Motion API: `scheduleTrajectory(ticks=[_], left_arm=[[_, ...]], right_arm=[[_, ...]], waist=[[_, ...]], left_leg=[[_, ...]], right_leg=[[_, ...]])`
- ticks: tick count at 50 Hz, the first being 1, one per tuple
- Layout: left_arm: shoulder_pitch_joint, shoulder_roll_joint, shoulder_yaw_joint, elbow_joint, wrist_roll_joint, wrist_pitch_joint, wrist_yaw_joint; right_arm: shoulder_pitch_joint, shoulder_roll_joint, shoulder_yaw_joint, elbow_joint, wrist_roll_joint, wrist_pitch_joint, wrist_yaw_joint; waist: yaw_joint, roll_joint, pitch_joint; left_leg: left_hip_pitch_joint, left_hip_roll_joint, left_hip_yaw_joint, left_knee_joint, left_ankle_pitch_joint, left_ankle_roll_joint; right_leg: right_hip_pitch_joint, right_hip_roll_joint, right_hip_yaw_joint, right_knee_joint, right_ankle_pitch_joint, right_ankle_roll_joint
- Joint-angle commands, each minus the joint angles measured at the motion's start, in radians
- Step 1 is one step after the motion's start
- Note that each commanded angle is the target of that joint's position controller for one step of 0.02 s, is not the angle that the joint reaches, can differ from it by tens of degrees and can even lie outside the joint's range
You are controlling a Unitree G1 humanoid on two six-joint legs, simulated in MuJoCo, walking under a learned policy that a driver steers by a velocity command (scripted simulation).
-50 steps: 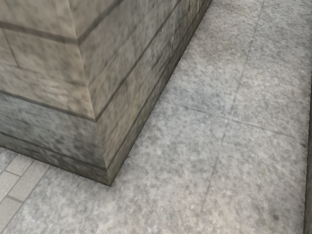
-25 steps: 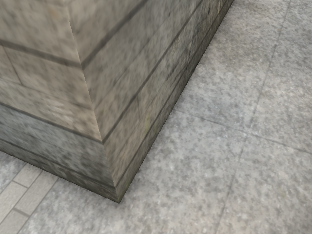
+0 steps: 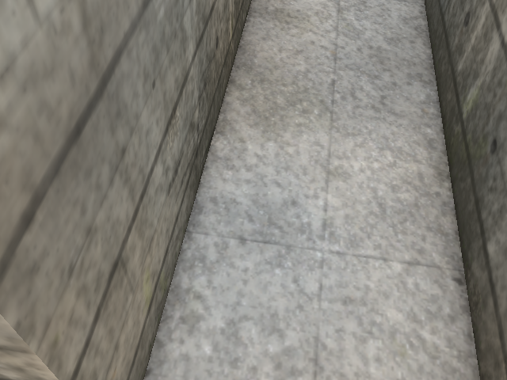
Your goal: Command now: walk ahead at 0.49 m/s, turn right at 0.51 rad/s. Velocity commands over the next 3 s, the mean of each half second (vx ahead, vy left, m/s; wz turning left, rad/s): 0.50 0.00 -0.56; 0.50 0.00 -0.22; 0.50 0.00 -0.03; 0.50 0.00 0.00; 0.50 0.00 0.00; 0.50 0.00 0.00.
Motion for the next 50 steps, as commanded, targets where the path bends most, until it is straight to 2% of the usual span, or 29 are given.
scheduleTrajectory(ticks=[1,2,3,5,7,9,10,11,12,13,14,16,19,20,22,26,27,29,33,35,36,37,38,39,40,41,42,46,50], left_arm=[[-0.134,-0.004,-0.012,-0.094,-0.002,-0.010,-0.006],[-0.158,-0.013,-0.014,-0.103,0.017,0.000,-0.001],[-0.169,0.002,-0.014,-0.116,-0.005,-0.011,-0.001],[-0.159,0.009,-0.014,-0.121,-0.003,-0.013,-0.007],[-0.036,0.042,0.003,-0.087,-0.006,-0.017,-0.005],[0.273,0.113,0.044,-0.007,0.000,-0.036,0.003],[0.349,0.210,0.074,-0.010,0.016,-0.035,0.020],[0.340,0.285,0.091,-0.048,-0.005,-0.017,0.037],[0.360,0.265,0.092,-0.047,-0.010,-0.012,0.052],[0.310,0.205,0.082,-0.055,-0.026,-0.022,0.056],[0.259,0.155,0.070,-0.067,-0.020,-0.031,0.051],[0.242,0.123,0.055,-0.073,-0.036,-0.048,0.055],[0.308,0.131,0.053,-0.043,-0.057,-0.076,0.050],[0.356,0.135,0.055,-0.035,-0.048,-0.081,0.049],[0.412,0.155,0.062,-0.026,-0.050,-0.081,0.047],[0.518,0.154,0.060,0.004,-0.064,-0.078,0.054],[0.521,0.140,0.060,0.004,-0.071,-0.069,0.054],[0.584,0.113,0.055,0.022,-0.064,-0.065,0.062],[0.543,0.142,0.058,0.027,-0.044,-0.081,0.062],[0.517,0.148,0.055,0.034,-0.038,-0.087,0.056],[0.514,0.137,0.048,0.043,-0.035,-0.088,0.048],[0.489,0.126,0.042,0.035,-0.035,-0.090,0.046],[0.554,0.055,0.026,0.012,-0.062,-0.088,0.049],[0.623,0.036,0.023,0.036,-0.060,-0.078,0.067],[0.534,0.087,0.036,0.031,-0.027,-0.077,0.072],[0.444,0.094,0.044,0.008,-0.024,-0.073,0.067],[0.396,0.081,0.040,-0.010,-0.020,-0.066,0.063],[0.369,0.023,0.027,-0.020,-0.001,-0.024,0.048],[0.172,-0.004,0.004,-0.074,-0.013,-0.017,0.023]], right_arm=[[0.033,-0.107,-0.012,-0.035,0.001,-0.009,-0.023],[0.073,-0.104,-0.008,-0.024,0.001,-0.003,-0.035],[0.063,-0.130,-0.017,-0.028,-0.004,0.004,-0.035],[0.053,-0.140,-0.019,-0.029,-0.013,0.016,-0.038],[0.057,-0.171,-0.028,-0.038,-0.022,0.048,-0.030],[0.035,-0.230,-0.044,-0.062,-0.023,0.073,-0.024],[0.068,-0.152,-0.031,-0.106,-0.016,0.069,-0.016],[0.017,-0.134,-0.023,-0.188,-0.006,0.058,0.001],[-0.110,-0.155,-0.032,-0.201,-0.009,0.042,0.004],[-0.109,-0.141,-0.018,-0.206,-0.003,0.027,0.001],[-0.113,-0.150,-0.017,-0.186,-0.011,0.032,-0.002],[-0.109,-0.127,-0.009,-0.200,-0.050,0.082,-0.006],[-0.152,-0.107,-0.001,-0.243,-0.052,0.130,0.006],[-0.138,-0.113,-0.005,-0.233,-0.037,0.125,0.009],[-0.257,-0.118,0.002,-0.262,-0.051,0.122,0.012],[-0.462,-0.151,0.010,-0.305,-0.032,0.118,0.029],[-0.506,-0.131,0.021,-0.311,-0.032,0.110,0.040],[-0.590,-0.129,0.025,-0.324,-0.031,0.094,0.051],[-0.579,-0.172,0.018,-0.315,-0.015,0.065,0.042],[-0.467,-0.206,-0.001,-0.279,-0.015,0.057,0.028],[-0.348,-0.225,-0.013,-0.250,-0.016,0.050,0.019],[-0.197,-0.265,-0.029,-0.221,-0.035,0.041,0.008],[-0.044,-0.368,-0.061,-0.211,-0.066,0.043,0.003],[-0.016,-0.359,-0.066,-0.197,-0.057,0.047,0.021],[-0.102,-0.283,-0.049,-0.205,-0.020,0.051,0.027],[-0.178,-0.214,-0.029,-0.218,-0.011,0.054,0.029],[-0.219,-0.183,-0.017,-0.228,-0.016,0.053,0.029],[-0.181,-0.182,-0.005,-0.188,0.002,0.032,0.023],[-0.109,-0.211,-0.010,-0.160,0.006,0.019,0.026]], waist=[[0.014,0.115,0.069],[0.007,0.102,0.063],[0.008,0.123,0.073],[0.027,0.154,0.052],[0.058,0.185,-0.021],[0.160,0.168,-0.136],[0.156,0.034,-0.249],[0.129,-0.151,-0.351],[0.151,-0.029,-0.270],[0.106,0.038,-0.171],[0.056,0.130,-0.102],[0.009,0.115,-0.089],[-0.007,0.056,-0.074],[0.007,0.044,-0.056],[0.051,0.047,-0.031],[0.136,-0.010,-0.002],[0.149,-0.043,0.005],[0.182,-0.017,0.025],[0.135,-0.009,0.042],[0.079,-0.024,0.003],[0.031,-0.042,-0.066],[-0.049,-0.005,-0.143],[-0.060,0.168,-0.290],[-0.050,0.279,-0.343],[-0.020,0.166,-0.196],[0.001,0.078,-0.119],[0.018,0.062,-0.088],[0.065,0.151,-0.013],[0.028,0.163,0.029]], left_leg=[[-0.008,0.277,-0.047,-0.080,0.446,0.080],[0.060,0.311,-0.046,-0.038,0.517,0.081],[0.085,0.295,-0.029,-0.033,0.519,0.068],[0.128,0.306,0.007,0.057,0.731,0.056],[0.144,0.298,0.032,0.272,0.943,0.061],[-0.067,0.273,0.042,0.707,0.823,0.042],[-0.446,0.222,0.018,1.066,0.212,0.014],[-0.746,0.022,-0.120,1.390,-0.341,-0.025],[-0.837,0.074,-0.268,1.407,-0.205,0.002],[-0.799,0.120,-0.279,1.296,-0.094,0.004],[-0.717,0.150,-0.282,1.162,-0.066,-0.008],[-0.611,0.160,-0.285,1.039,-0.086,-0.039],[-0.604,0.144,-0.255,0.943,-0.053,-0.073],[-0.616,0.146,-0.254,0.889,0.011,-0.084],[-0.678,0.139,-0.247,0.772,0.106,-0.098],[-0.751,0.114,-0.264,0.551,0.276,-0.092],[-0.732,0.104,-0.248,0.510,0.292,-0.087],[-0.720,0.084,-0.228,0.442,0.308,-0.067],[-0.564,0.060,-0.237,0.341,0.237,-0.003],[-0.393,0.015,-0.218,0.310,0.136,0.036],[-0.246,-0.002,-0.204,0.289,0.094,0.068],[-0.031,0.081,-0.284,0.296,0.073,0.113],[0.283,0.339,-0.653,0.311,-0.061,0.225],[0.274,0.514,-0.983,0.159,-0.014,0.325],[0.140,0.425,-0.914,0.137,0.010,0.298],[0.015,0.388,-0.753,0.130,0.071,0.286],[-0.056,0.343,-0.645,0.105,0.129,0.261],[-0.203,0.255,-0.475,0.004,0.183,0.207],[-0.206,0.205,-0.381,-0.069,0.172,0.180]], right_leg=[[0.022,0.012,-0.047,-0.137,0.043,-0.010],[-0.004,0.022,-0.046,-0.143,0.006,-0.018],[0.006,0.024,-0.080,-0.182,-0.007,-0.029],[0.084,0.068,-0.110,-0.223,-0.091,-0.069],[0.258,0.152,-0.156,-0.258,-0.208,-0.107],[0.643,0.208,-0.107,-0.352,-0.311,-0.170],[0.977,-0.067,0.255,-0.324,-0.432,-0.255],[1.111,-0.281,0.762,-0.476,-0.343,-0.384],[1.043,-0.233,0.644,-0.514,-0.180,-0.343],[0.891,-0.213,0.491,-0.513,-0.054,-0.301],[0.744,-0.160,0.419,-0.537,0.038,-0.253],[0.631,-0.098,0.352,-0.570,0.123,-0.226],[0.561,-0.033,0.301,-0.591,0.181,-0.208],[0.549,-0.022,0.300,-0.596,0.130,-0.196],[0.586,-0.019,0.325,-0.610,0.105,-0.151],[0.730,-0.012,0.332,-0.621,0.054,-0.086],[0.730,0.003,0.317,-0.627,0.095,-0.083],[0.773,-0.017,0.322,-0.638,0.153,-0.077],[0.800,-0.058,0.310,-0.623,0.226,-0.087],[0.795,-0.054,0.289,-0.512,0.462,-0.079],[0.774,-0.018,0.261,-0.367,0.541,-0.071],[0.644,0.010,0.237,-0.173,0.414,-0.062],[0.335,0.118,0.172,0.165,0.067,-0.020],[0.207,0.230,0.102,0.416,-0.595,-0.013],[0.146,0.172,0.166,0.484,-0.469,-0.030],[0.141,0.147,0.161,0.501,-0.397,-0.025],[0.152,0.117,0.150,0.459,-0.366,-0.022],[0.211,0.089,0.096,0.292,-0.325,0.018],[0.210,0.067,0.011,-0.034,-0.204,0.050]])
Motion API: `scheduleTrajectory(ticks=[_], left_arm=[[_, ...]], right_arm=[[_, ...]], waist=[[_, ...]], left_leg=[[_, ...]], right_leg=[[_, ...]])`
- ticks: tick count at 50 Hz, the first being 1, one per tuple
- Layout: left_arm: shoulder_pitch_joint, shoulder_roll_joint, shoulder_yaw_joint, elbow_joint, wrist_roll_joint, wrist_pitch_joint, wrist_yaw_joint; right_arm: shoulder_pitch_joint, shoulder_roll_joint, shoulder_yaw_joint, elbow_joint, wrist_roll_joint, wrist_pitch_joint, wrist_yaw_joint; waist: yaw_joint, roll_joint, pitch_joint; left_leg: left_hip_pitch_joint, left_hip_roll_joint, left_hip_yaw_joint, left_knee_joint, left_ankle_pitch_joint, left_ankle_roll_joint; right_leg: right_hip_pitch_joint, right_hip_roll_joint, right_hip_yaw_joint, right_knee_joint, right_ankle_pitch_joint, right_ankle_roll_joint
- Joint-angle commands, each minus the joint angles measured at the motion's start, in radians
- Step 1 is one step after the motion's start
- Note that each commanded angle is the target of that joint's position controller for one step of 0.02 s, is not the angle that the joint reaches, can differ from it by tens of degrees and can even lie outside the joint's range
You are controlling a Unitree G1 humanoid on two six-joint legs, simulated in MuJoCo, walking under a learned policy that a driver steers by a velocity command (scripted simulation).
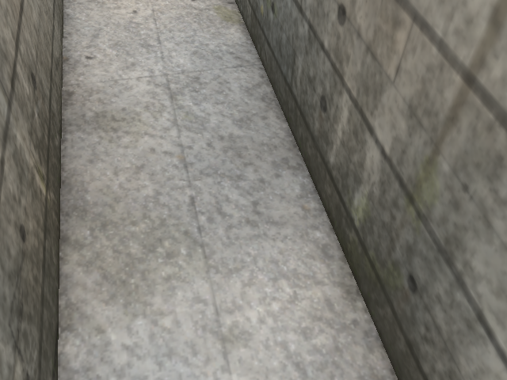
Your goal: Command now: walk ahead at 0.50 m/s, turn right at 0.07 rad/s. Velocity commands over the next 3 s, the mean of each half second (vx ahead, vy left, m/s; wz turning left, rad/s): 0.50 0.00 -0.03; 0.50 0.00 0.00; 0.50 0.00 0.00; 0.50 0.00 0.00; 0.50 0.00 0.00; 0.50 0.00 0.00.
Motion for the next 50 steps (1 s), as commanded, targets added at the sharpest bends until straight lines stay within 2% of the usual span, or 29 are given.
scheduleTrajectory(ticks=[1,3,5,8,9,10,11,12,13,14,15,17,19,21,26,29,33,35,36,37,38,39,40,41,42,43,45,48,50], left_arm=[[-0.052,-0.008,-0.017,-0.058,-0.005,-0.007,-0.017],[-0.114,0.030,-0.011,-0.067,-0.018,-0.011,-0.009],[-0.191,0.026,-0.016,-0.086,-0.013,-0.018,0.002],[-0.224,0.051,-0.006,-0.097,0.000,-0.031,0.015],[-0.186,0.073,0.005,-0.101,0.002,-0.025,0.030],[-0.057,0.090,0.021,-0.065,0.003,-0.024,0.043],[0.108,0.133,0.044,-0.019,0.021,-0.029,0.054],[0.275,0.216,0.066,-0.002,0.045,-0.044,0.065],[0.272,0.271,0.067,-0.015,0.041,-0.054,0.061],[0.163,0.199,0.053,-0.025,0.003,-0.056,0.062],[0.094,0.165,0.041,-0.033,-0.013,-0.063,0.058],[0.080,0.124,0.028,-0.015,-0.018,-0.079,0.059],[0.104,0.131,0.024,0.007,-0.022,-0.080,0.057],[0.166,0.150,0.029,0.041,-0.037,-0.090,0.046],[0.205,0.145,0.026,0.070,-0.037,-0.096,0.038],[0.247,0.160,0.024,0.085,-0.043,-0.094,0.045],[0.253,0.179,0.028,0.091,-0.024,-0.079,0.059],[0.264,0.166,0.020,0.095,-0.023,-0.070,0.057],[0.279,0.149,0.017,0.080,-0.020,-0.072,0.060],[0.445,0.048,-0.013,0.062,-0.059,-0.072,0.051],[0.360,0.113,0.009,0.071,-0.019,-0.069,0.057],[0.223,0.153,0.022,0.032,-0.009,-0.069,0.059],[0.174,0.146,0.021,0.011,-0.021,-0.075,0.051],[0.165,0.126,0.018,0.011,-0.024,-0.071,0.046],[0.170,0.107,0.015,0.006,-0.012,-0.056,0.045],[0.174,0.087,0.013,0.011,-0.006,-0.038,0.044],[0.146,0.065,0.013,0.001,-0.005,-0.013,0.043],[0.021,0.054,0.009,-0.044,-0.009,-0.005,0.041],[-0.007,0.050,0.005,-0.053,-0.026,-0.006,0.039]], right_arm=[[0.000,-0.124,-0.026,-0.048,0.011,-0.028,-0.003],[0.068,-0.146,-0.038,-0.031,0.008,-0.036,-0.009],[0.101,-0.159,-0.048,-0.023,0.022,-0.034,0.000],[0.109,-0.163,-0.058,-0.010,0.016,-0.027,0.002],[0.071,-0.180,-0.056,-0.012,0.022,-0.025,0.002],[0.052,-0.186,-0.059,0.003,0.025,-0.023,0.005],[0.050,-0.172,-0.053,0.006,0.033,-0.022,0.003],[0.043,-0.096,-0.032,-0.034,0.031,-0.023,0.007],[0.174,-0.035,-0.024,-0.032,0.024,-0.015,0.009],[0.095,-0.137,-0.044,-0.018,-0.001,-0.007,0.002],[0.046,-0.135,-0.045,-0.040,-0.003,-0.006,0.005],[0.006,-0.111,-0.036,-0.038,-0.023,0.016,0.006],[0.002,-0.052,-0.021,-0.012,-0.042,0.051,0.026],[-0.091,-0.031,-0.014,-0.041,-0.044,0.068,0.039],[-0.303,-0.022,0.010,-0.082,-0.020,0.062,0.062],[-0.396,-0.030,0.016,-0.102,-0.019,0.058,0.063],[-0.392,-0.082,0.004,-0.087,-0.022,0.040,0.060],[-0.201,-0.119,-0.017,-0.009,-0.036,0.020,0.045],[-0.019,-0.173,-0.042,0.050,-0.052,0.012,0.024],[0.106,-0.298,-0.078,0.058,-0.066,0.016,0.011],[0.110,-0.249,-0.068,0.051,-0.021,0.035,-0.003],[-0.021,-0.215,-0.057,0.014,-0.005,0.036,-0.010],[-0.099,-0.171,-0.047,-0.008,-0.014,0.032,-0.007],[-0.117,-0.150,-0.041,-0.008,-0.018,0.027,-0.007],[-0.119,-0.134,-0.035,0.004,-0.013,0.022,-0.009],[-0.107,-0.117,-0.030,0.010,-0.019,0.016,-0.009],[-0.069,-0.117,-0.029,0.030,-0.009,0.001,-0.005],[-0.048,-0.139,-0.035,0.049,0.006,-0.008,0.006],[-0.034,-0.135,-0.036,0.072,0.003,-0.009,0.021]], waist=[[0.001,0.161,0.028],[-0.026,0.144,0.037],[-0.044,0.150,0.054],[-0.030,0.122,0.071],[0.001,0.135,0.050],[0.076,0.090,0.000],[0.148,0.030,-0.094],[0.206,-0.095,-0.213],[0.110,-0.262,-0.208],[0.088,-0.073,-0.063],[0.053,-0.040,-0.020],[0.019,0.018,0.002],[0.005,0.042,0.015],[0.013,0.008,0.028],[0.049,-0.091,0.049],[0.060,-0.097,0.054],[0.049,-0.108,0.047],[-0.026,-0.068,-0.045],[-0.094,0.002,-0.142],[-0.074,0.304,-0.325],[-0.110,0.302,-0.356],[-0.083,0.224,-0.202],[-0.058,0.150,-0.132],[-0.032,0.128,-0.088],[-0.006,0.118,-0.052],[0.005,0.110,-0.046],[0.019,0.116,-0.019],[0.012,0.125,0.043],[0.008,0.141,0.066]], left_leg=[[-0.027,0.203,-0.155,-0.198,0.147,0.121],[-0.017,0.193,-0.155,-0.182,0.133,0.101],[-0.004,0.224,-0.161,-0.165,0.176,0.114],[0.026,0.251,-0.149,-0.081,0.382,0.122],[0.007,0.254,-0.141,-0.037,0.547,0.132],[-0.017,0.221,-0.096,0.119,0.700,0.123],[-0.103,0.168,-0.045,0.330,0.657,0.104],[-0.263,0.095,-0.001,0.656,0.234,0.075],[-0.497,-0.035,-0.092,0.860,-0.320,0.073],[-0.547,0.037,-0.164,0.873,-0.208,0.081],[-0.519,0.074,-0.163,0.823,-0.117,0.076],[-0.455,0.108,-0.155,0.737,-0.059,0.041],[-0.460,0.113,-0.126,0.680,-0.063,0.009],[-0.513,0.127,-0.095,0.600,-0.013,-0.018],[-0.430,0.115,-0.010,0.292,0.276,-0.025],[-0.374,0.107,-0.005,0.220,0.362,-0.007],[-0.325,0.078,-0.015,0.152,0.223,0.038],[-0.110,0.020,0.032,0.118,0.156,0.068],[0.114,0.085,-0.026,0.171,0.093,0.091],[0.492,0.409,-0.478,0.130,-0.127,0.247],[0.454,0.454,-0.724,-0.065,-0.323,0.264],[0.320,0.382,-0.568,-0.082,-0.392,0.208],[0.207,0.345,-0.472,-0.094,-0.289,0.175],[0.123,0.317,-0.394,-0.119,-0.172,0.160],[0.045,0.298,-0.345,-0.145,-0.100,0.154],[0.011,0.290,-0.313,-0.156,-0.019,0.167],[-0.014,0.276,-0.253,-0.171,0.116,0.177],[-0.058,0.245,-0.194,-0.229,0.064,0.162],[-0.097,0.216,-0.161,-0.249,0.058,0.153]], right_leg=[[0.014,-0.017,-0.058,-0.250,0.105,0.023],[0.048,-0.004,-0.084,-0.343,0.154,0.033],[0.066,-0.012,-0.102,-0.383,0.163,0.024],[0.118,0.010,-0.126,-0.406,0.082,-0.016],[0.210,0.045,-0.148,-0.414,0.045,-0.030],[0.366,0.060,-0.138,-0.465,0.060,-0.048],[0.578,0.032,-0.098,-0.515,-0.001,-0.076],[0.750,-0.255,0.241,-0.629,-0.325,-0.143],[0.787,-0.441,0.709,-0.799,-0.541,-0.270],[0.654,-0.394,0.616,-0.823,-0.527,-0.254],[0.581,-0.345,0.470,-0.822,-0.345,-0.228],[0.513,-0.268,0.286,-0.828,-0.087,-0.177],[0.504,-0.256,0.189,-0.824,0.172,-0.187],[0.522,-0.236,0.119,-0.825,0.325,-0.186],[0.436,-0.141,-0.013,-0.865,0.286,-0.127],[0.454,-0.169,-0.012,-0.861,0.294,-0.119],[0.575,-0.207,-0.026,-0.749,0.459,-0.093],[0.575,-0.160,-0.068,-0.476,0.614,-0.075],[0.434,-0.105,-0.095,-0.246,0.457,-0.060],[0.050,-0.008,-0.150,0.168,-0.004,-0.027],[-0.083,0.058,-0.062,0.374,-0.325,-0.053],[-0.159,-0.014,-0.018,0.420,-0.219,-0.084],[-0.139,-0.051,-0.017,0.364,-0.125,-0.085],[-0.096,-0.077,-0.014,0.278,-0.089,-0.080],[-0.037,-0.086,-0.019,0.211,-0.083,-0.065],[0.009,-0.072,-0.030,0.166,-0.084,-0.055],[0.025,-0.059,-0.047,0.059,-0.068,-0.035],[0.026,-0.060,-0.074,-0.151,0.052,-0.004],[0.080,-0.049,-0.088,-0.248,0.125,0.004]])
Over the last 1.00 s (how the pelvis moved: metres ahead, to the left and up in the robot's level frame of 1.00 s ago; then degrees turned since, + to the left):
0.58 -0.12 0.00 -23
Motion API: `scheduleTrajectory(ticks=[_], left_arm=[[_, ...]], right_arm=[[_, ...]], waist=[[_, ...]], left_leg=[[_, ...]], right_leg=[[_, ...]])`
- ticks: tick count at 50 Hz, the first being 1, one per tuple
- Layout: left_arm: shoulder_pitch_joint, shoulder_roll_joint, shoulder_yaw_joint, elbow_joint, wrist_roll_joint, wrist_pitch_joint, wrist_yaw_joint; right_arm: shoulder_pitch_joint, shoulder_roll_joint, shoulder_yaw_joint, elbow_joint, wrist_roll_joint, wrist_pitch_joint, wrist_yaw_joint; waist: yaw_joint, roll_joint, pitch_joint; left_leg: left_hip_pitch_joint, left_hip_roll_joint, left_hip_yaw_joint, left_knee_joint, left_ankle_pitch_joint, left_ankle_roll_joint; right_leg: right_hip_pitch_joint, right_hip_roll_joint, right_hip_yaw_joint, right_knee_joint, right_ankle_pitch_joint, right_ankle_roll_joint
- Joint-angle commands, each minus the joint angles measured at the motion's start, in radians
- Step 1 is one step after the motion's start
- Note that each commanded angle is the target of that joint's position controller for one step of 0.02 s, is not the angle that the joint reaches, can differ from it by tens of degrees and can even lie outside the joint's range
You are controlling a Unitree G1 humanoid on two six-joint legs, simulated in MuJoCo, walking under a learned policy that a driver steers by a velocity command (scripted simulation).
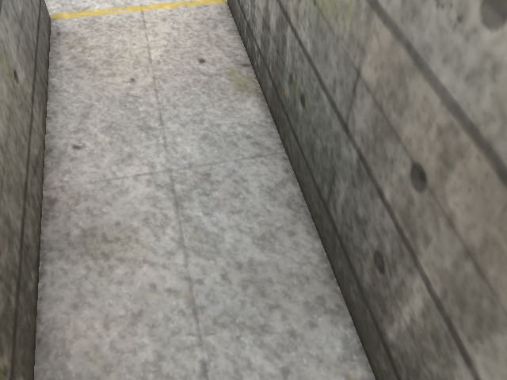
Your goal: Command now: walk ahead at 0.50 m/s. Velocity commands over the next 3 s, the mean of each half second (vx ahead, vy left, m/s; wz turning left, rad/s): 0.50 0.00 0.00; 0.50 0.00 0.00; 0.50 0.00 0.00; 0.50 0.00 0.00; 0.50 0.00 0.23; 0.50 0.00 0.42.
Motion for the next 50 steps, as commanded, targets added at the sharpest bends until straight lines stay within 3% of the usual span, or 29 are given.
scheduleTrajectory(ticks=[1,3,6,8,9,10,11,12,13,14,16,18,22,23,24,26,27,31,32,33,34,35,36,37,38,40,42,45,50], left_arm=[[-0.011,0.035,0.004,-0.055,-0.011,-0.003,0.001],[-0.051,0.047,-0.002,-0.058,-0.020,0.009,0.000],[-0.088,0.074,0.000,-0.068,-0.007,0.002,0.004],[0.015,0.072,0.009,-0.024,-0.007,-0.024,0.007],[0.123,0.088,0.022,0.017,0.006,-0.039,0.016],[0.272,0.165,0.048,0.047,0.028,-0.049,0.029],[0.427,0.298,0.083,0.065,0.031,-0.051,0.038],[0.362,0.234,0.065,0.079,0.000,-0.047,0.031],[0.267,0.186,0.048,0.058,-0.015,-0.051,0.020],[0.215,0.133,0.032,0.051,-0.013,-0.058,0.018],[0.196,0.095,0.016,0.068,-0.021,-0.070,0.027],[0.260,0.096,0.011,0.103,-0.019,-0.090,0.032],[0.309,0.113,0.015,0.137,-0.033,-0.103,0.026],[0.311,0.108,0.013,0.140,-0.036,-0.103,0.026],[0.287,0.119,0.019,0.133,-0.045,-0.100,0.019],[0.287,0.128,0.020,0.130,-0.053,-0.104,0.014],[0.297,0.155,0.028,0.129,-0.042,-0.104,0.017],[0.341,0.135,0.028,0.147,-0.024,-0.087,0.018],[0.340,0.148,0.035,0.134,-0.016,-0.073,0.009],[0.377,0.104,0.020,0.129,-0.011,-0.069,0.007],[0.487,0.016,-0.011,0.106,-0.049,-0.064,0.001],[0.425,0.063,-0.002,0.088,-0.013,-0.065,0.002],[0.287,0.128,0.021,0.066,0.011,-0.060,0.004],[0.260,0.117,0.021,0.061,0.000,-0.062,0.001],[0.251,0.082,0.014,0.067,-0.009,-0.059,0.000],[0.261,0.048,0.003,0.078,-0.002,-0.034,0.005],[0.233,0.047,0.004,0.074,-0.001,-0.011,0.009],[0.129,0.045,-0.001,0.048,-0.002,0.007,0.008],[-0.053,0.052,-0.013,-0.004,-0.011,0.008,0.002]], right_arm=[[-0.036,-0.117,-0.018,-0.030,0.008,-0.018,0.009],[0.004,-0.128,-0.018,-0.007,0.015,-0.016,0.012],[0.033,-0.140,-0.019,0.013,0.009,-0.013,0.004],[0.037,-0.152,-0.020,0.008,0.005,-0.002,0.003],[0.047,-0.147,-0.016,0.016,0.007,-0.001,0.001],[0.063,-0.106,-0.002,0.010,0.008,-0.007,-0.004],[0.138,-0.013,0.021,-0.027,0.037,-0.008,0.002],[0.057,-0.076,0.000,-0.030,-0.001,-0.005,-0.003],[-0.008,-0.082,-0.003,-0.052,-0.013,-0.002,-0.002],[-0.060,-0.064,0.005,-0.066,-0.016,-0.004,0.004],[-0.141,-0.022,0.020,-0.095,-0.030,0.023,0.019],[-0.147,0.008,0.030,-0.109,-0.051,0.058,0.024],[-0.315,0.021,0.045,-0.184,-0.040,0.075,0.036],[-0.357,0.026,0.051,-0.199,-0.037,0.075,0.042],[-0.388,0.017,0.053,-0.204,-0.015,0.067,0.048],[-0.412,0.014,0.054,-0.202,-0.008,0.067,0.055],[-0.406,-0.003,0.048,-0.191,-0.011,0.068,0.051],[-0.413,-0.042,0.029,-0.185,-0.041,0.044,0.044],[-0.300,-0.069,0.015,-0.139,-0.056,0.030,0.045],[-0.111,-0.120,-0.009,-0.071,-0.066,0.012,0.039],[0.008,-0.230,-0.041,-0.085,-0.074,0.005,0.022],[0.057,-0.233,-0.044,-0.073,-0.031,0.025,0.008],[-0.024,-0.193,-0.031,-0.087,-0.010,0.025,-0.008],[-0.102,-0.141,-0.019,-0.105,-0.016,0.024,-0.012],[-0.121,-0.127,-0.017,-0.103,-0.014,0.020,-0.014],[-0.124,-0.094,-0.009,-0.085,-0.005,0.010,-0.014],[-0.090,-0.086,-0.005,-0.060,0.002,-0.005,-0.008],[-0.052,-0.102,-0.007,-0.031,0.010,-0.016,-0.003],[0.019,-0.122,-0.008,0.012,0.012,-0.016,-0.002]], waist=[[0.035,0.125,0.046],[0.024,0.116,0.052],[0.017,0.072,0.050],[0.043,0.038,-0.020],[0.088,0.013,-0.066],[0.151,-0.061,-0.134],[0.142,-0.261,-0.288],[0.113,-0.168,-0.184],[0.079,-0.076,-0.084],[0.072,-0.015,-0.060],[0.051,0.004,-0.013],[0.041,-0.024,-0.042],[0.051,-0.083,0.006],[0.055,-0.092,0.016],[0.052,-0.106,0.023],[0.054,-0.120,0.012],[0.048,-0.114,0.027],[0.057,-0.114,0.018],[0.028,-0.070,-0.032],[-0.029,-0.004,-0.125],[-0.051,0.302,-0.301],[-0.069,0.395,-0.329],[-0.043,0.267,-0.194],[-0.010,0.190,-0.129],[0.012,0.148,-0.097],[0.047,0.124,-0.073],[0.061,0.114,-0.065],[0.059,0.109,-0.021],[0.019,0.075,0.049]], left_leg=[[-0.148,0.217,-0.149,-0.197,0.010,0.139],[-0.109,0.217,-0.144,-0.186,0.024,0.145],[0.013,0.248,-0.146,-0.119,0.159,0.151],[0.028,0.218,-0.096,0.045,0.415,0.121],[-0.017,0.174,-0.060,0.193,0.492,0.100],[-0.136,0.127,-0.027,0.421,0.414,0.078],[-0.385,-0.031,0.016,0.792,0.016,0.030],[-0.560,-0.030,-0.096,0.941,-0.329,0.048],[-0.609,0.033,-0.139,0.977,-0.257,0.057],[-0.599,0.067,-0.143,0.929,-0.177,0.049],[-0.553,0.112,-0.146,0.795,-0.099,0.010],[-0.553,0.110,-0.126,0.780,-0.077,-0.018],[-0.614,0.143,-0.070,0.600,0.093,-0.048],[-0.590,0.143,-0.054,0.532,0.156,-0.050],[-0.509,0.131,-0.038,0.439,0.229,-0.055],[-0.368,0.114,-0.021,0.354,0.304,-0.053],[-0.352,0.121,-0.037,0.309,0.301,-0.047],[-0.314,0.098,0.002,0.270,0.126,0.009],[-0.201,0.071,0.034,0.232,0.062,0.029],[0.019,0.092,-0.008,0.262,-0.009,0.054],[0.355,0.377,-0.389,0.191,-0.273,0.170],[0.335,0.462,-0.695,-0.027,-0.479,0.195],[0.196,0.397,-0.573,-0.048,-0.494,0.140],[0.096,0.355,-0.471,-0.036,-0.329,0.111],[0.032,0.316,-0.376,-0.051,-0.191,0.106],[-0.044,0.279,-0.279,-0.084,-0.032,0.110],[-0.041,0.265,-0.237,-0.101,0.102,0.129],[-0.041,0.257,-0.206,-0.157,0.056,0.145],[0.003,0.255,-0.186,-0.199,0.013,0.156]], right_leg=[[0.107,0.011,-0.023,-0.154,0.119,0.014],[0.117,0.015,-0.031,-0.201,0.129,0.011],[0.088,0.015,-0.042,-0.246,0.091,-0.004],[0.271,0.077,-0.092,-0.344,0.038,-0.010],[0.436,0.082,-0.088,-0.404,0.019,-0.023],[0.622,-0.045,0.068,-0.453,-0.106,-0.077],[0.847,-0.355,0.590,-0.553,-0.327,-0.238],[0.768,-0.376,0.743,-0.612,-0.310,-0.268],[0.679,-0.333,0.569,-0.586,-0.236,-0.241],[0.603,-0.282,0.434,-0.598,-0.139,-0.215],[0.498,-0.226,0.275,-0.652,0.031,-0.151],[0.503,-0.223,0.210,-0.646,0.212,-0.146],[0.441,-0.167,0.107,-0.702,0.168,-0.129],[0.417,-0.146,0.077,-0.704,0.163,-0.113],[0.363,-0.103,0.032,-0.708,0.155,-0.094],[0.317,-0.108,0.015,-0.718,0.144,-0.076],[0.338,-0.119,0.026,-0.708,0.109,-0.071],[0.473,-0.176,0.027,-0.541,0.260,-0.063],[0.477,-0.125,-0.015,-0.375,0.295,-0.063],[0.379,-0.076,-0.038,-0.139,0.250,-0.054],[0.051,0.016,-0.106,0.245,-0.043,-0.014],[-0.091,0.085,-0.032,0.456,-0.346,-0.040],[-0.138,0.028,0.030,0.503,-0.249,-0.072],[-0.109,-0.006,0.044,0.475,-0.149,-0.077],[-0.067,-0.027,0.045,0.402,-0.116,-0.074],[0.036,-0.033,0.037,0.286,-0.109,-0.054],[0.059,-0.017,0.023,0.205,-0.108,-0.039],[0.035,-0.017,0.006,0.057,-0.043,-0.021],[0.014,-0.004,-0.019,-0.160,0.064,-0.004]])
Over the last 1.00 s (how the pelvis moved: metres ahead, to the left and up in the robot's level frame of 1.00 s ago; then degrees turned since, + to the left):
0.57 0.06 0.00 2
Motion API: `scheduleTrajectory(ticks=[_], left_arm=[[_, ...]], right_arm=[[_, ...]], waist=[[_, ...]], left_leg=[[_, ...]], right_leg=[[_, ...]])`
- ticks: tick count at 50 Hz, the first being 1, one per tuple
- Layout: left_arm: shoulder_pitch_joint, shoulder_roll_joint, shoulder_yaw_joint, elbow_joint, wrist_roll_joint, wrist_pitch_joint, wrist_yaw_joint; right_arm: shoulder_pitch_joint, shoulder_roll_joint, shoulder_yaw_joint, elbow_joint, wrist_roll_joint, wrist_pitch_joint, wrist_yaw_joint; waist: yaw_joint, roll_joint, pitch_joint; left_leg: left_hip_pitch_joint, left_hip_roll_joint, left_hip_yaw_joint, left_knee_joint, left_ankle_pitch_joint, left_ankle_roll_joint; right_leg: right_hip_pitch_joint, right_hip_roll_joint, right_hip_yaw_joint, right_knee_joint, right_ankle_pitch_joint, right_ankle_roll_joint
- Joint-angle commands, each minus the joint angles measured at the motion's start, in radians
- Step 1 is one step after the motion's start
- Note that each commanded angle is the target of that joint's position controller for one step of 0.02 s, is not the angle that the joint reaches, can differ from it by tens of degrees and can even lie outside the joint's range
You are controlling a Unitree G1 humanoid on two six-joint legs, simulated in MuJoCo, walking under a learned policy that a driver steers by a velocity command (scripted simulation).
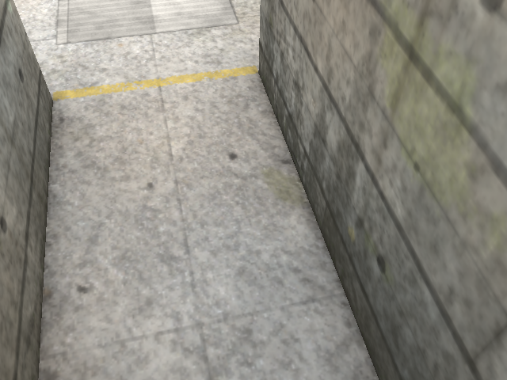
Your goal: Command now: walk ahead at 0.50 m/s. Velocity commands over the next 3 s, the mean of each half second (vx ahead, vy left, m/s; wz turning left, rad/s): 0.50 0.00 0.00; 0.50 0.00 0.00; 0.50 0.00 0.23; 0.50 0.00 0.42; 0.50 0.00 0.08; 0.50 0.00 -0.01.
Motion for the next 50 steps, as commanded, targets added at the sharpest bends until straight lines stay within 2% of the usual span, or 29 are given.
scheduleTrajectory(ticks=[1,3,5,6,7,8,9,10,11,12,13,15,18,21,22,25,27,29,30,31,32,33,34,35,36,39,43,46,50], left_arm=[[-0.075,0.056,0.001,-0.069,-0.011,-0.008,0.001],[-0.132,0.075,0.000,-0.093,-0.008,-0.013,-0.001],[-0.111,0.077,0.002,-0.091,0.000,-0.019,-0.002],[-0.033,0.068,0.009,-0.058,-0.004,-0.035,0.004],[0.058,0.073,0.016,-0.025,0.002,-0.045,0.011],[0.193,0.107,0.035,0.015,0.016,-0.054,0.020],[0.372,0.217,0.070,0.041,0.038,-0.058,0.035],[0.441,0.293,0.087,0.052,0.032,-0.056,0.032],[0.333,0.206,0.061,0.053,0.003,-0.057,0.028],[0.257,0.174,0.050,0.032,-0.009,-0.063,0.022],[0.215,0.133,0.040,0.027,-0.008,-0.070,0.020],[0.213,0.087,0.022,0.048,-0.008,-0.079,0.033],[0.251,0.140,0.037,0.074,-0.026,-0.098,0.025],[0.267,0.125,0.036,0.084,-0.020,-0.106,0.020],[0.269,0.140,0.042,0.081,-0.026,-0.106,0.016],[0.291,0.147,0.047,0.084,-0.037,-0.109,0.015],[0.317,0.155,0.050,0.087,-0.026,-0.103,0.014],[0.328,0.159,0.055,0.074,-0.012,-0.088,0.003],[0.345,0.145,0.048,0.079,-0.004,-0.082,0.001],[0.356,0.107,0.028,0.059,0.010,-0.074,-0.003],[0.462,0.009,0.003,0.025,-0.021,-0.070,-0.010],[0.377,0.081,0.023,0.025,0.006,-0.071,0.003],[0.279,0.120,0.036,0.002,0.003,-0.074,0.002],[0.253,0.113,0.034,0.000,-0.007,-0.078,0.000],[0.248,0.094,0.029,0.007,-0.006,-0.072,0.001],[0.231,0.059,0.025,-0.004,0.008,-0.041,0.001],[0.106,0.047,0.023,-0.049,0.011,-0.018,-0.001],[0.000,0.043,0.013,-0.079,-0.003,-0.006,-0.010],[-0.109,0.057,0.005,-0.123,-0.011,-0.005,-0.002]], right_arm=[[-0.011,-0.128,-0.019,-0.037,0.001,-0.017,0.001],[0.026,-0.131,-0.017,-0.018,0.000,-0.014,-0.001],[0.023,-0.143,-0.017,-0.012,-0.008,-0.008,-0.005],[0.014,-0.162,-0.022,-0.018,-0.016,-0.002,-0.002],[0.009,-0.167,-0.023,-0.015,-0.007,-0.001,-0.003],[0.003,-0.150,-0.016,-0.017,0.003,-0.006,-0.006],[0.002,-0.089,0.005,-0.049,0.019,-0.014,-0.005],[0.086,-0.035,0.013,-0.060,0.021,-0.014,0.005],[-0.059,-0.103,-0.007,-0.075,-0.018,-0.009,-0.006],[-0.109,-0.086,-0.002,-0.107,-0.023,-0.012,-0.003],[-0.139,-0.066,0.003,-0.113,-0.023,-0.007,0.000],[-0.161,-0.041,0.010,-0.123,-0.041,0.027,0.006],[-0.261,-0.009,0.027,-0.175,-0.039,0.057,0.025],[-0.362,0.002,0.041,-0.205,-0.029,0.062,0.036],[-0.382,0.007,0.044,-0.206,-0.023,0.064,0.040],[-0.431,-0.025,0.034,-0.212,-0.026,0.068,0.043],[-0.452,-0.055,0.023,-0.214,-0.049,0.053,0.045],[-0.404,-0.083,0.006,-0.193,-0.052,0.037,0.047],[-0.270,-0.096,-0.005,-0.155,-0.058,0.023,0.044],[-0.072,-0.181,-0.032,-0.098,-0.067,0.006,0.033],[0.048,-0.289,-0.066,-0.093,-0.061,0.006,0.015],[-0.007,-0.249,-0.057,-0.103,-0.031,0.021,0.000],[-0.106,-0.194,-0.043,-0.132,-0.024,0.022,-0.008],[-0.151,-0.154,-0.034,-0.139,-0.029,0.020,-0.009],[-0.155,-0.131,-0.027,-0.139,-0.027,0.015,-0.012],[-0.102,-0.120,-0.028,-0.102,-0.019,-0.006,-0.008],[-0.059,-0.130,-0.031,-0.074,-0.007,-0.021,-0.004],[-0.042,-0.129,-0.028,-0.053,0.000,-0.020,0.003],[0.001,-0.133,-0.026,-0.030,0.000,-0.018,0.008]], waist=[[0.007,0.064,0.065],[-0.011,0.041,0.072],[0.010,0.043,0.050],[0.021,0.034,0.021],[0.064,0.023,-0.021],[0.119,0.000,-0.090],[0.186,-0.108,-0.187],[0.152,-0.271,-0.272],[0.118,-0.086,-0.108],[0.096,-0.045,-0.044],[0.076,0.011,-0.016],[0.042,0.007,0.013],[0.035,-0.042,0.020],[0.044,-0.081,0.034],[0.047,-0.100,0.038],[0.054,-0.116,0.045],[0.071,-0.116,0.059],[0.063,-0.097,0.038],[0.001,-0.056,-0.013],[-0.071,0.049,-0.113],[-0.055,0.407,-0.272],[-0.046,0.317,-0.230],[-0.019,0.215,-0.127],[0.001,0.141,-0.102],[0.014,0.120,-0.084],[0.036,0.086,-0.059],[0.039,0.085,0.001],[0.032,0.087,0.040],[0.003,0.075,0.057]], left_leg=[[-0.023,0.277,-0.193,-0.139,0.057,0.146],[0.038,0.278,-0.181,-0.106,0.139,0.148],[0.066,0.267,-0.143,-0.021,0.381,0.134],[0.052,0.251,-0.110,0.060,0.553,0.122],[0.013,0.224,-0.075,0.172,0.680,0.103],[-0.089,0.187,-0.048,0.328,0.665,0.078],[-0.287,0.124,-0.016,0.608,0.482,0.046],[-0.533,-0.048,-0.025,0.943,-0.197,0.023],[-0.680,0.017,-0.146,1.051,-0.286,0.036],[-0.692,0.061,-0.163,1.037,-0.206,0.035],[-0.664,0.097,-0.172,0.970,-0.139,0.025],[-0.611,0.121,-0.168,0.864,-0.076,-0.019],[-0.619,0.138,-0.126,0.733,-0.026,-0.066],[-0.520,0.146,-0.069,0.483,0.169,-0.078],[-0.461,0.140,-0.056,0.412,0.230,-0.075],[-0.389,0.146,-0.054,0.355,0.305,-0.054],[-0.406,0.146,-0.032,0.354,0.239,-0.027],[-0.315,0.118,0.006,0.329,0.113,-0.003],[-0.191,0.091,0.014,0.316,0.062,0.022],[-0.015,0.191,-0.133,0.280,-0.124,0.050],[0.287,0.476,-0.615,0.088,-0.478,0.189],[0.180,0.469,-0.728,-0.030,-0.550,0.148],[0.085,0.401,-0.564,0.001,-0.425,0.109],[0.029,0.358,-0.455,0.010,-0.230,0.100],[-0.006,0.335,-0.377,0.004,-0.085,0.101],[-0.046,0.313,-0.298,-0.018,0.154,0.122],[-0.054,0.307,-0.252,-0.090,0.119,0.139],[-0.063,0.269,-0.201,-0.129,0.073,0.132],[-0.019,0.260,-0.164,-0.112,0.203,0.138]], right_leg=[[-0.019,-0.001,-0.005,-0.090,0.063,0.004],[-0.034,0.014,-0.029,-0.128,0.059,-0.001],[0.026,0.038,-0.055,-0.169,0.025,-0.013],[0.137,0.075,-0.080,-0.210,-0.017,-0.010],[0.282,0.100,-0.103,-0.267,0.000,-0.015],[0.498,0.072,-0.061,-0.293,0.005,-0.042],[0.730,-0.137,0.229,-0.365,-0.196,-0.141],[0.855,-0.400,0.739,-0.491,-0.309,-0.303],[0.756,-0.354,0.694,-0.482,-0.257,-0.272],[0.658,-0.316,0.528,-0.477,-0.135,-0.247],[0.579,-0.271,0.414,-0.498,-0.060,-0.216],[0.491,-0.216,0.293,-0.537,0.069,-0.169],[0.436,-0.202,0.187,-0.577,0.195,-0.158],[0.340,-0.120,0.081,-0.589,0.137,-0.108],[0.306,-0.103,0.060,-0.591,0.109,-0.094],[0.315,-0.137,0.065,-0.585,0.061,-0.074],[0.379,-0.167,0.064,-0.546,0.096,-0.067],[0.410,-0.151,0.046,-0.405,0.175,-0.062],[0.397,-0.121,0.017,-0.219,0.270,-0.055],[0.311,-0.052,-0.028,0.066,0.186,-0.047],[-0.046,0.078,-0.094,0.462,-0.264,-0.005],[-0.104,0.067,0.037,0.587,-0.309,-0.042],[-0.123,0.020,0.064,0.597,-0.203,-0.063],[-0.096,-0.005,0.064,0.539,-0.141,-0.065],[-0.061,-0.023,0.065,0.474,-0.130,-0.063],[0.019,-0.010,0.053,0.343,-0.154,-0.028],[-0.030,-0.009,0.034,0.173,-0.071,0.002],[-0.021,-0.010,0.014,0.011,0.020,0.016],[0.006,0.012,-0.025,-0.112,0.080,0.011]])
Over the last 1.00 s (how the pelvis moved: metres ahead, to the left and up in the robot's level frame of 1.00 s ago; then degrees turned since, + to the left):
0.57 0.11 0.00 1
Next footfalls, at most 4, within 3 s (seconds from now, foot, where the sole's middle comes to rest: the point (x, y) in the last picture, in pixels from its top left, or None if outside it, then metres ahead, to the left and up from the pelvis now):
0.16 right None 0.24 -0.10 -0.79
0.60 left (187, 359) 0.55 0.18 -0.79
1.12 right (248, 272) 0.80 0.01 -0.79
1.60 left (157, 191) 1.13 0.31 -0.79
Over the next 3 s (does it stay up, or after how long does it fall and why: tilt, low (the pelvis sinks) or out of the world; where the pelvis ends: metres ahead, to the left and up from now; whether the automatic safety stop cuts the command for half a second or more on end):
stays up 1.75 0.48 -0.01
